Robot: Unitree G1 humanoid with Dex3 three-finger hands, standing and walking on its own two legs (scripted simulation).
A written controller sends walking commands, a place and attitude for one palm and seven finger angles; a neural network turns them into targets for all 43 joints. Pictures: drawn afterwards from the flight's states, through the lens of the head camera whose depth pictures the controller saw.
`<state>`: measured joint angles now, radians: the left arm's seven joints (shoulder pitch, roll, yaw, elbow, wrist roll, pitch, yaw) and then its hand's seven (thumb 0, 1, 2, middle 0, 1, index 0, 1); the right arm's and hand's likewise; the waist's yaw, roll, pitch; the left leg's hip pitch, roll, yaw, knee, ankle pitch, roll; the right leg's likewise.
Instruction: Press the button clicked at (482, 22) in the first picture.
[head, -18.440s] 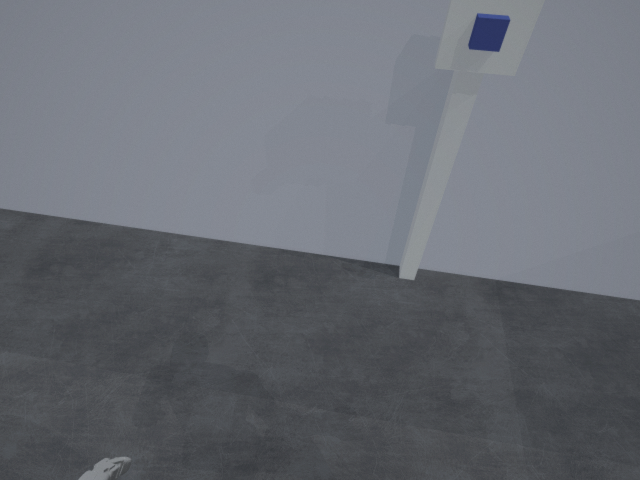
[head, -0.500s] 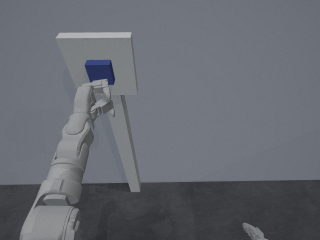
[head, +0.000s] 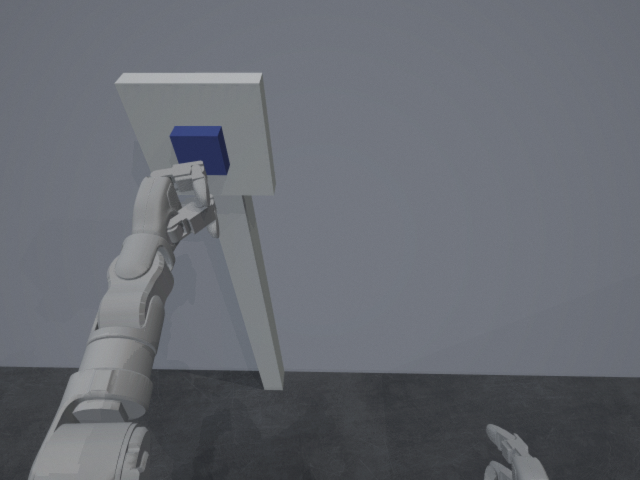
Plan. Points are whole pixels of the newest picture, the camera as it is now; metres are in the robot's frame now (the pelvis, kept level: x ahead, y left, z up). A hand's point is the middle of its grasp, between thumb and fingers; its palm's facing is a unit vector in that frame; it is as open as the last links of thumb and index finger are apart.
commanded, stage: aim a knuckle at the button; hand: left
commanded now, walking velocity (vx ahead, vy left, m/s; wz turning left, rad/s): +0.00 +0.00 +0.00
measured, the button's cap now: (202, 149) +0.50 +0.18 +0.17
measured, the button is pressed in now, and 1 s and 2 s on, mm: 0 4 13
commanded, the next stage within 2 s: press the button with the knuckle in 0.30 s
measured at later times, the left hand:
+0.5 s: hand (213, 214) +0.41 +0.16 +0.14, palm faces +0.01 -1.00 -0.02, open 3.1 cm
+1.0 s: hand (219, 192) +0.44 +0.15 +0.15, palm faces +0.02 -1.00 -0.02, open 3.1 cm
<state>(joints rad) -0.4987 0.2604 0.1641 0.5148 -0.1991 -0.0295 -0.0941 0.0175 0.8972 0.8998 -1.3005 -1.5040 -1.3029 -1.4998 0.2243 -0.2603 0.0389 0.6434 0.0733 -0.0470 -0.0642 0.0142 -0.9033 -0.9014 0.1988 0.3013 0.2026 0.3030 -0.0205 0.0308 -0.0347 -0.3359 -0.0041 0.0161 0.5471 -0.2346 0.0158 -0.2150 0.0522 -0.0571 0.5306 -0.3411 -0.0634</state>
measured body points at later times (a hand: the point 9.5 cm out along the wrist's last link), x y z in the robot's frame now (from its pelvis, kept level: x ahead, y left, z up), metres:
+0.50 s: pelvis +0.01 +0.01 +0.00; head +0.02 -0.01 +0.45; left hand +0.40 +0.21 +0.14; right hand +0.14 -0.24 -0.11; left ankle +0.03 +0.11 -0.73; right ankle -0.04 -0.07 -0.73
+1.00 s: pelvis +0.00 +0.01 +0.00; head +0.02 +0.00 +0.45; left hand +0.43 +0.21 +0.15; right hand +0.09 -0.24 -0.12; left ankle +0.03 +0.11 -0.73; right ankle -0.04 -0.07 -0.73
